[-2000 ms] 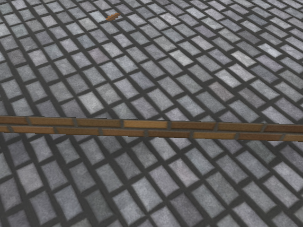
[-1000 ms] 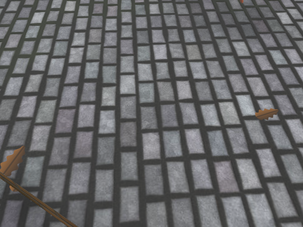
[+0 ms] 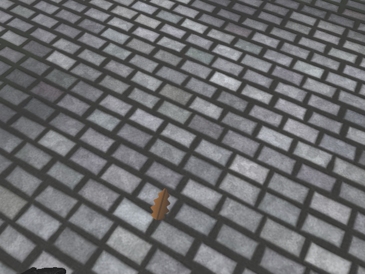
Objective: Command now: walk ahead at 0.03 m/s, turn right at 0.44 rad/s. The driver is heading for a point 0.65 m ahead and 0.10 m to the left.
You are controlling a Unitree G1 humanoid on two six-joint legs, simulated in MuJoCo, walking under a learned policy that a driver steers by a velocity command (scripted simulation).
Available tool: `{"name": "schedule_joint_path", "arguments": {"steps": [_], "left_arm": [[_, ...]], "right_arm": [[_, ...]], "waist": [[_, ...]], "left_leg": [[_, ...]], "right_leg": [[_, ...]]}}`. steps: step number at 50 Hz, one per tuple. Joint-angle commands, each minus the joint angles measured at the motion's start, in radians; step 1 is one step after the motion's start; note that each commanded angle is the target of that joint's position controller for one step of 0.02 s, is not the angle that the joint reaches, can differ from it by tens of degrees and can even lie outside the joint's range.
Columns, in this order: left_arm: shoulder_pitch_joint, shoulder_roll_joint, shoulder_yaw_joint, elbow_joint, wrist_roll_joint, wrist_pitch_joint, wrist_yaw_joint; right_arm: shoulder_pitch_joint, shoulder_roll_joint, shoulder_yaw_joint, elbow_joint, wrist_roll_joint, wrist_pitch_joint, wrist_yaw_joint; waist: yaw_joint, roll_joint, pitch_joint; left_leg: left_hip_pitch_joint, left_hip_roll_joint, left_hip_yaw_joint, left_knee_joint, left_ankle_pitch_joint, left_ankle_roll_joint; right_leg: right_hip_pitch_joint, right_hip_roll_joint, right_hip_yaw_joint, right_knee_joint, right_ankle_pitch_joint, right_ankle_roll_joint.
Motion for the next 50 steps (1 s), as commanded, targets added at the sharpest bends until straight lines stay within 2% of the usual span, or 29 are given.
{"name": "schedule_joint_path", "arguments": {"steps": [1, 5, 8, 9, 10, 11, 12, 14, 16, 17, 18, 20, 22, 26, 27, 28, 29, 30, 32, 33, 35, 38, 40, 43, 45, 47, 48, 49, 50], "left_arm": [[0.029, 0.050, 0.006, -0.058, 0.007, -0.015, -0.002], [0.060, 0.047, 0.004, -0.027, 0.007, -0.015, -0.019], [0.126, 0.046, 0.009, 0.013, 0.015, -0.016, -0.035], [0.133, 0.083, 0.013, 0.002, 0.031, -0.017, -0.036], [0.071, 0.146, 0.030, -0.005, 0.050, -0.017, -0.037], [0.043, 0.103, 0.022, -0.016, 0.059, -0.035, -0.034], [-0.004, 0.062, 0.008, -0.013, 0.065, -0.053, -0.031], [-0.053, 0.032, 0.000, -0.011, 0.039, -0.078, -0.030], [-0.048, 0.014, -0.007, 0.002, 0.033, -0.081, -0.033], [0.023, 0.016, -0.003, 0.026, 0.025, -0.076, -0.033], [0.113, 0.097, 0.026, 0.051, 0.006, -0.068, -0.034], [0.168, 0.141, 0.040, 0.074, -0.003, -0.071, -0.029], [0.162, 0.128, 0.039, 0.079, -0.009, -0.090, -0.026], [0.064, 0.104, 0.033, 0.061, -0.028, -0.105, -0.038], [0.019, 0.058, 0.019, 0.039, -0.020, -0.113, -0.042], [-0.055, -0.032, -0.009, -0.004, -0.005, -0.124, -0.050], [-0.053, -0.023, -0.008, -0.057, -0.033, -0.146, -0.052], [-0.068, 0.028, 0.002, -0.056, -0.044, -0.157, -0.049], [-0.050, 0.016, -0.004, -0.049, -0.027, -0.166, -0.058], [-0.046, 0.015, -0.005, -0.052, -0.015, -0.167, -0.063], [-0.039, 0.001, -0.007, -0.053, -0.017, -0.160, -0.072], [-0.086, 0.004, -0.012, -0.067, -0.013, -0.153, -0.074], [-0.179, -0.016, -0.024, -0.088, -0.010, -0.160, -0.084], [-0.260, -0.024, -0.026, -0.102, -0.027, -0.171, -0.106], [-0.279, -0.007, -0.019, -0.111, -0.031, -0.173, -0.117], [-0.214, 0.045, 0.004, -0.113, -0.033, -0.158, -0.107], [-0.088, 0.093, 0.027, -0.089, -0.038, -0.144, -0.096], [0.147, 0.138, 0.054, -0.026, -0.044, -0.129, -0.078], [0.378, 0.193, 0.071, 0.046, -0.035, -0.110, -0.057]], "right_arm": [[-0.068, -0.168, -0.044, -0.072, 0.012, -0.011, 0.004], [-0.018, -0.178, -0.045, -0.030, 0.027, 0.003, 0.012], [0.052, -0.159, -0.040, 0.021, 0.051, 0.012, 0.017], [0.056, -0.100, -0.023, 0.017, 0.033, 0.005, 0.024], [0.002, -0.060, -0.015, -0.026, 0.015, -0.011, 0.026], [-0.070, -0.128, -0.033, -0.029, 0.000, -0.014, 0.023], [-0.063, -0.125, -0.039, -0.020, 0.008, -0.009, 0.027], [0.002, -0.121, -0.042, 0.026, -0.004, 0.009, 0.026], [0.018, -0.088, -0.031, 0.037, 0.004, 0.013, 0.031], [0.025, -0.070, -0.020, 0.041, 0.008, 0.008, 0.038], [-0.017, -0.096, -0.024, 0.029, 0.027, -0.001, 0.047], [-0.113, -0.135, -0.034, -0.017, 0.060, -0.022, 0.056], [-0.117, -0.118, -0.027, -0.020, 0.063, -0.056, 0.064], [0.082, -0.106, -0.028, 0.078, 0.046, -0.096, 0.069], [0.198, -0.119, -0.034, 0.112, 0.054, -0.098, 0.064], [0.359, -0.182, -0.048, 0.142, 0.049, -0.100, 0.055], [0.353, -0.256, -0.071, 0.121, 0.038, -0.103, 0.062], [0.319, -0.205, -0.058, 0.105, 0.033, -0.110, 0.065], [0.274, -0.165, -0.039, 0.077, 0.021, -0.112, 0.064], [0.255, -0.152, -0.032, 0.075, 0.022, -0.106, 0.063], [0.240, -0.111, -0.014, 0.075, 0.021, -0.103, 0.059], [0.228, -0.125, -0.013, 0.079, 0.020, -0.108, 0.045], [0.265, -0.141, -0.016, 0.104, 0.029, -0.113, 0.038], [0.329, -0.158, -0.015, 0.146, 0.047, -0.110, 0.037], [0.349, -0.182, -0.018, 0.162, 0.042, -0.096, 0.041], [0.367, -0.218, -0.027, 0.184, 0.022, -0.081, 0.042], [0.365, -0.232, -0.032, 0.190, 0.008, -0.069, 0.038], [0.328, -0.239, -0.034, 0.184, -0.001, -0.056, 0.032], [0.316, -0.182, -0.017, 0.143, -0.014, -0.062, 0.023]], "waist": [[0.030, 0.154, -0.225], [0.021, 0.188, -0.202], [0.050, 0.159, -0.165], [0.039, 0.010, -0.184], [0.030, -0.220, -0.145], [0.073, -0.154, -0.115], [0.041, -0.149, -0.112], [0.019, -0.128, -0.121], [0.011, -0.107, -0.144], [0.040, -0.106, -0.189], [0.093, -0.128, -0.165], [0.122, -0.143, -0.054], [0.107, -0.117, -0.014], [-0.015, -0.075, -0.091], [-0.068, -0.040, -0.133], [-0.136, 0.151, -0.161], [-0.117, 0.305, -0.131], [-0.112, 0.186, -0.061], [-0.068, 0.121, -0.048], [-0.046, 0.096, -0.027], [-0.009, 0.113, 0.013], [0.001, 0.103, 0.062], [-0.026, 0.100, 0.084], [-0.039, 0.088, 0.105], [-0.025, 0.119, 0.076], [0.044, 0.224, -0.031], [0.123, 0.273, -0.123], [0.252, 0.262, -0.239], [0.319, 0.158, -0.393]], "left_leg": [[0.170, 0.259, -0.260, -0.161, -0.098, 0.198], [0.137, 0.266, -0.247, -0.146, -0.163, 0.185], [0.021, 0.221, -0.200, -0.084, -0.242, 0.082], [-0.079, 0.149, -0.115, 0.082, -0.299, 0.004], [-0.173, 0.024, -0.011, 0.156, -0.387, -0.063], [-0.123, 0.052, -0.084, 0.297, -0.409, -0.090], [-0.113, 0.053, -0.107, 0.360, -0.384, -0.095], [-0.082, 0.064, -0.114, 0.419, -0.341, -0.123], [-0.017, 0.063, -0.104, 0.399, -0.341, -0.138], [-0.010, 0.054, -0.075, 0.355, -0.330, -0.135], [-0.079, 0.025, -0.032, 0.371, -0.350, -0.120], [-0.220, 0.052, -0.068, 0.346, -0.401, -0.073], [-0.201, 0.068, -0.082, 0.246, -0.399, -0.028], [0.277, 0.012, -0.001, -0.001, -0.147, 0.018], [0.456, 0.057, -0.051, 0.009, -0.183, 0.032], [0.630, 0.234, -0.311, -0.095, -0.358, 0.087], [0.698, 0.404, -0.659, -0.196, -0.641, 0.219], [0.659, 0.415, -0.697, -0.213, -0.729, 0.237], [0.611, 0.355, -0.562, -0.209, -0.606, 0.201], [0.554, 0.334, -0.511, -0.226, -0.548, 0.192], [0.422, 0.279, -0.418, -0.279, -0.463, 0.174], [0.278, 0.227, -0.275, -0.354, -0.278, 0.161], [0.208, 0.213, -0.193, -0.430, -0.146, 0.139], [0.321, 0.234, -0.119, -0.459, -0.017, 0.116], [0.444, 0.254, -0.082, -0.379, 0.290, 0.102], [0.556, 0.290, -0.068, -0.205, 0.817, 0.080], [0.565, 0.299, -0.062, -0.043, 1.027, 0.069], [0.443, 0.269, -0.029, 0.219, 1.083, 0.043], [0.109, 0.222, -0.078, 0.569, 0.699, 0.031]], "right_leg": [[0.089, -0.010, -0.024, -0.148, -0.001, -0.018], [0.235, 0.014, -0.073, -0.407, 0.024, -0.064], [0.428, 0.024, -0.070, -0.730, 0.172, -0.159], [0.515, -0.132, 0.134, -0.800, 0.207, -0.213], [0.387, -0.307, 0.324, -0.840, 0.234, -0.327], [0.304, -0.305, 0.316, -0.875, 0.220, -0.353], [0.289, -0.273, 0.265, -0.870, 0.256, -0.324], [0.298, -0.216, 0.176, -0.825, 0.421, -0.280], [0.306, -0.180, 0.118, -0.770, 0.625, -0.272], [0.360, -0.174, 0.132, -0.800, 0.409, -0.275], [0.413, -0.191, 0.210, -0.856, 0.052, -0.296], [0.439, -0.269, 0.389, -0.958, -0.321, -0.323], [0.439, -0.282, 0.396, -0.977, -0.265, -0.317], [0.207, -0.159, 0.194, -0.860, -0.117, -0.263], [0.073, -0.120, 0.138, -0.742, -0.095, -0.228], [-0.129, -0.016, 0.011, -0.393, -0.043, -0.156], [-0.415, 0.030, -0.055, -0.129, -0.067, -0.117], [-0.542, -0.033, 0.009, 0.036, -0.037, -0.115], [-0.602, -0.081, 0.000, 0.146, 0.094, -0.111], [-0.594, -0.103, 0.004, 0.132, 0.133, -0.100], [-0.536, -0.122, -0.012, 0.103, 0.204, -0.074], [-0.430, -0.115, -0.048, -0.059, 0.367, -0.042], [-0.283, -0.093, -0.097, -0.241, 0.488, -0.055], [-0.192, -0.058, -0.120, -0.451, 0.539, -0.092], [-0.136, -0.014, -0.147, -0.533, 0.479, -0.125], [-0.003, 0.050, -0.173, -0.522, 0.361, -0.160], [0.153, 0.077, -0.181, -0.509, 0.297, -0.186], [0.452, 0.088, -0.188, -0.530, 0.296, -0.208], [0.879, -0.087, 0.041, -0.439, 0.155, -0.232]]}}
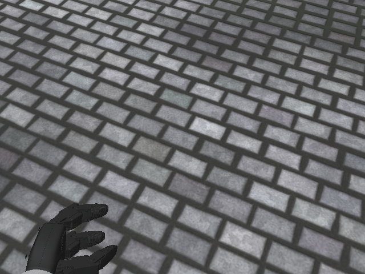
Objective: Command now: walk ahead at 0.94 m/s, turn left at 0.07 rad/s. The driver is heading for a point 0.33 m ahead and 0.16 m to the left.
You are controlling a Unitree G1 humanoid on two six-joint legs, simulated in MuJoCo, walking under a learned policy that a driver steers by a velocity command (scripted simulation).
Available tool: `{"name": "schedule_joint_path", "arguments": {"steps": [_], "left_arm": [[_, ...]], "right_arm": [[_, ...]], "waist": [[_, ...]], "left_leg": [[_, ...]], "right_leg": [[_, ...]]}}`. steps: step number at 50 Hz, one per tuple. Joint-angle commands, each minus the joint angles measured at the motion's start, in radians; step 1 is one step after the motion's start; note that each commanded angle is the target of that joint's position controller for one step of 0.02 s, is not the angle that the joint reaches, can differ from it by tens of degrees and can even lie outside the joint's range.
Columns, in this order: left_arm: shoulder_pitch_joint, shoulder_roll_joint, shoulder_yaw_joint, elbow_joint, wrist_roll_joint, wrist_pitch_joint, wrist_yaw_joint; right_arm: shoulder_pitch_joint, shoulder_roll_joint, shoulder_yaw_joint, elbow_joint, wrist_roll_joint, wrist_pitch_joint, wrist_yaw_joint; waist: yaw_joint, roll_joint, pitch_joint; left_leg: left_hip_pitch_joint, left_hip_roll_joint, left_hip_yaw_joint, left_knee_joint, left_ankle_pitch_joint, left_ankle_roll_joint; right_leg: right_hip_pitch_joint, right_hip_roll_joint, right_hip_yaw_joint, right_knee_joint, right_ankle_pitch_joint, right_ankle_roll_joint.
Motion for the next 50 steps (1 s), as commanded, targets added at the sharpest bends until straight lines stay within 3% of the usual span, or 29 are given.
{"name": "schedule_joint_path", "arguments": {"steps": [1, 2, 3, 4, 5, 6, 7, 9, 10, 13, 16, 18, 20, 22, 23, 24, 25, 26, 27, 28, 29, 31, 34, 39, 43, 44, 45, 47, 50], "left_arm": [[0.556, 0.322, 0.115, 0.102, 0.035, 0.007, 0.030], [0.570, 0.211, 0.096, 0.103, 0.047, -0.003, 0.035], [0.504, 0.158, 0.082, 0.112, 0.055, -0.011, 0.037], [0.452, 0.150, 0.081, 0.123, 0.055, -0.018, 0.033], [0.388, 0.128, 0.079, 0.135, 0.068, -0.027, 0.028], [0.339, 0.089, 0.070, 0.146, 0.083, -0.040, 0.027], [0.305, 0.061, 0.066, 0.156, 0.072, -0.047, 0.025], [0.259, 0.061, 0.068, 0.182, 0.047, -0.054, 0.025], [0.254, 0.071, 0.071, 0.189, 0.049, -0.057, 0.027], [0.245, 0.076, 0.064, 0.201, 0.072, -0.059, 0.044], [0.362, 0.141, 0.072, 0.236, 0.052, -0.056, 0.075], [0.416, 0.195, 0.083, 0.263, 0.038, -0.037, 0.089], [0.410, 0.226, 0.093, 0.263, 0.036, -0.007, 0.098], [0.346, 0.233, 0.097, 0.247, 0.042, 0.025, 0.098], [0.370, 0.189, 0.084, 0.225, 0.051, 0.026, 0.101], [0.627, 0.010, 0.031, 0.241, 0.069, 0.027, 0.071], [0.632, 0.104, 0.035, 0.292, 0.032, 0.013, 0.055], [0.478, 0.160, 0.053, 0.251, 0.005, 0.016, 0.054], [0.362, 0.153, 0.052, 0.209, 0.018, 0.023, 0.068], [0.315, 0.142, 0.053, 0.207, 0.031, 0.036, 0.082], [0.337, 0.139, 0.056, 0.211, 0.036, 0.054, 0.089], [0.386, 0.112, 0.056, 0.227, 0.040, 0.075, 0.098], [0.357, 0.074, 0.043, 0.231, 0.051, 0.086, 0.111], [0.256, 0.102, 0.052, 0.241, 0.043, 0.103, 0.114], [0.253, 0.097, 0.051, 0.256, 0.075, 0.085, 0.106], [0.242, 0.150, 0.058, 0.244, 0.078, 0.080, 0.107], [0.209, 0.179, 0.069, 0.264, 0.068, 0.080, 0.105], [0.194, 0.089, 0.050, 0.270, 0.069, 0.067, 0.095], [0.208, 0.093, 0.050, 0.291, 0.061, 0.046, 0.093]], "right_arm": [[0.055, 0.034, 0.013, -0.146, 0.004, -0.041, -0.001], [-0.062, -0.094, -0.010, -0.152, 0.060, -0.074, 0.007], [-0.204, -0.135, -0.031, -0.198, 0.099, -0.081, 0.007], [-0.263, -0.115, -0.022, -0.214, 0.087, -0.083, 0.007], [-0.278, -0.095, -0.027, -0.216, 0.068, -0.072, 0.007], [-0.211, -0.080, -0.031, -0.203, 0.070, -0.048, 0.013], [-0.176, -0.067, -0.035, -0.188, 0.073, -0.021, 0.016], [-0.185, -0.047, -0.038, -0.184, 0.068, 0.023, 0.013], [-0.223, -0.050, -0.039, -0.192, 0.061, 0.034, 0.009], [-0.356, -0.048, -0.036, -0.243, 0.030, 0.014, 0.010], [-0.497, -0.007, -0.018, -0.275, 0.014, -0.031, 0.057], [-0.544, -0.022, -0.022, -0.307, 0.018, -0.040, 0.083], [-0.470, -0.096, -0.051, -0.300, 0.008, -0.040, 0.090], [-0.211, -0.161, -0.087, -0.231, 0.008, -0.034, 0.074], [-0.153, -0.226, -0.099, -0.220, 0.002, -0.026, 0.052], [-0.228, -0.279, -0.091, -0.237, -0.033, -0.032, 0.048], [-0.187, -0.194, -0.078, -0.252, -0.029, -0.032, 0.054], [-0.260, -0.172, -0.072, -0.262, -0.015, -0.025, 0.057], [-0.341, -0.136, -0.061, -0.255, 0.012, -0.020, 0.057], [-0.386, -0.098, -0.047, -0.252, 0.014, -0.020, 0.051], [-0.403, -0.089, -0.044, -0.244, 0.000, -0.022, 0.047], [-0.425, -0.090, -0.046, -0.233, -0.018, -0.024, 0.048], [-0.440, -0.099, -0.049, -0.207, -0.020, -0.024, 0.036], [-0.449, -0.107, -0.050, -0.178, -0.015, 0.013, 0.018], [-0.419, -0.046, -0.028, -0.142, -0.004, 0.024, 0.014], [-0.386, -0.040, -0.027, -0.137, -0.014, 0.021, 0.014], [-0.344, -0.026, -0.029, -0.133, -0.007, 0.022, 0.013], [-0.417, -0.058, -0.037, -0.133, -0.009, 0.031, 0.005], [-0.417, -0.060, -0.040, -0.114, -0.007, 0.043, -0.002]], "waist": [[0.179, -0.322, -0.503], [0.246, -0.300, -0.500], [0.239, -0.213, -0.274], [0.199, -0.058, -0.174], [0.135, -0.011, -0.101], [0.069, -0.063, -0.091], [0.042, -0.091, -0.066], [0.011, -0.100, 0.031], [0.017, -0.083, 0.072], [0.016, -0.038, 0.162], [0.090, 0.033, 0.125], [0.096, -0.011, 0.099], [0.047, -0.073, 0.015], [-0.096, -0.092, -0.120], [-0.104, 0.011, -0.220], [0.082, 0.295, -0.381], [-0.014, 0.130, -0.616], [-0.019, 0.056, -0.494], [0.012, -0.033, -0.321], [0.038, -0.047, -0.214], [0.075, -0.021, -0.183], [0.113, 0.013, -0.174], [0.113, 0.041, -0.198], [0.069, 0.086, -0.150], [0.083, 0.054, -0.088], [0.050, -0.026, -0.072], [-0.007, -0.166, -0.061], [0.029, -0.130, -0.044], [0.042, -0.085, -0.054]], "left_leg": [[-0.897, -0.106, -0.141, 1.032, 0.095, 0.076], [-0.972, -0.085, -0.238, 1.141, 0.094, 0.107], [-1.074, -0.044, -0.196, 1.182, 0.150, 0.105], [-1.047, 0.003, -0.178, 1.138, 0.212, 0.108], [-0.997, 0.046, -0.171, 1.088, 0.266, 0.107], [-0.924, 0.084, -0.190, 1.071, 0.304, 0.103], [-0.888, 0.102, -0.184, 1.057, 0.304, 0.093], [-0.917, 0.119, -0.174, 1.027, 0.294, 0.076], [-0.951, 0.118, -0.170, 1.006, 0.342, 0.069], [-0.913, 0.044, -0.117, 0.743, 0.537, 0.042], [-0.785, -0.032, 0.014, 0.402, 0.781, 0.048], [-0.801, -0.068, 0.018, 0.275, 0.780, 0.066], [-0.761, -0.129, 0.031, 0.229, 0.671, 0.093], [-0.512, -0.155, 0.014, 0.168, 0.695, 0.134], [-0.285, -0.051, -0.110, 0.203, 1.067, 0.148], [0.116, 0.255, -0.507, 0.340, 1.478, 0.383], [0.140, 0.302, -0.686, 0.238, 1.327, 0.453], [0.011, 0.256, -0.559, 0.174, 1.169, 0.406], [-0.174, 0.206, -0.468, 0.119, 1.022, 0.346], [-0.328, 0.179, -0.414, 0.083, 0.983, 0.320], [-0.444, 0.151, -0.370, 0.047, 0.977, 0.305], [-0.557, 0.122, -0.298, 0.005, 0.972, 0.297], [-0.596, 0.102, -0.207, 0.002, 1.009, 0.291], [-0.648, 0.074, -0.212, -0.069, 0.369, 0.243], [-0.688, 0.010, -0.207, -0.004, 0.091, 0.131], [-0.697, -0.043, -0.167, 0.072, 0.082, 0.089], [-0.631, -0.106, -0.082, 0.084, 0.145, 0.059], [-0.504, -0.096, -0.074, 0.133, 0.267, 0.047], [-0.506, -0.075, -0.097, 0.135, 0.355, 0.067]], "right_leg": [[1.211, -0.366, 0.769, -0.133, -0.773, -0.202], [1.159, -0.364, 0.944, -0.326, -0.865, -0.156], [1.002, -0.361, 0.777, -0.333, -0.723, -0.121], [0.817, -0.337, 0.637, -0.342, -0.552, -0.105], [0.651, -0.302, 0.515, -0.358, -0.444, -0.093], [0.542, -0.287, 0.435, -0.378, -0.399, -0.095], [0.474, -0.275, 0.364, -0.417, -0.367, -0.094], [0.371, -0.266, 0.218, -0.481, -0.279, -0.065], [0.346, -0.250, 0.145, -0.500, -0.210, -0.051], [0.251, -0.151, -0.062, -0.498, 0.188, -0.047], [0.345, -0.153, -0.109, -0.476, 0.339, -0.033], [0.527, -0.202, -0.093, -0.427, 0.463, -0.030], [0.706, -0.227, -0.078, -0.292, 0.685, -0.012], [0.721, -0.194, -0.094, 0.053, 0.763, 0.028], [0.579, -0.123, -0.094, 0.338, 0.438, 0.063], [0.161, 0.047, 0.005, 0.810, -0.655, 0.130], [0.158, 0.076, 0.265, 0.914, -0.669, 0.112], [0.130, 0.019, 0.252, 0.875, -0.610, 0.104], [0.094, -0.026, 0.198, 0.762, -0.530, 0.107], [0.108, -0.051, 0.186, 0.699, -0.482, 0.117], [0.185, -0.073, 0.187, 0.650, -0.437, 0.124], [0.275, -0.084, 0.176, 0.545, -0.419, 0.139], [0.320, -0.097, 0.154, 0.337, -0.382, 0.156], [0.376, -0.088, 0.132, 0.126, -0.228, 0.145], [0.491, -0.094, 0.138, -0.147, -0.093, 0.093], [0.485, -0.168, 0.210, -0.180, -0.026, 0.059], [0.371, -0.165, 0.219, -0.194, -0.205, 0.023], [0.259, -0.120, 0.197, -0.242, -0.360, 0.057], [0.323, -0.092, 0.163, -0.194, -0.192, 0.083]]}}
